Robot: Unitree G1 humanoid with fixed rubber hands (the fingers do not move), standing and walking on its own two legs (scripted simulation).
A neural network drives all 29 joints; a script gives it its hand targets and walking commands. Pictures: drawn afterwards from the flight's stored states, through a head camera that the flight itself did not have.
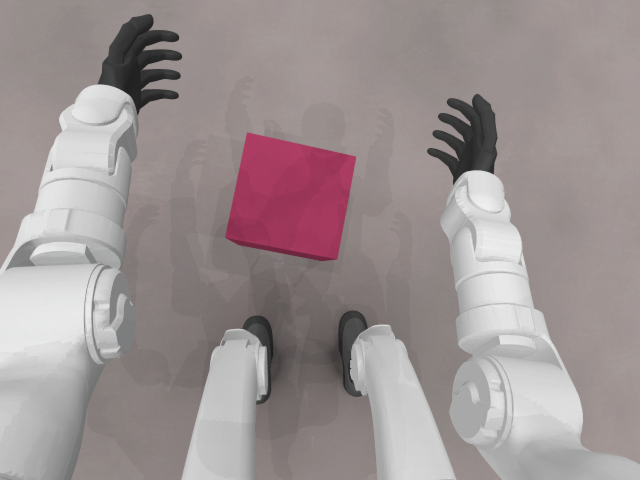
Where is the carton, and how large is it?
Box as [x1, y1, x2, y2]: [225, 132, 355, 260]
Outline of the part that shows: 247,132 225,237 238,244 319,260 336,259 355,156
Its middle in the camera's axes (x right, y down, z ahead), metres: -0.07 -0.08 +0.85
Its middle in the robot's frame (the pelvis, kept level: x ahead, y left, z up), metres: +0.47 +0.01 -0.52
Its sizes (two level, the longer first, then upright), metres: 0.210 0.200 0.250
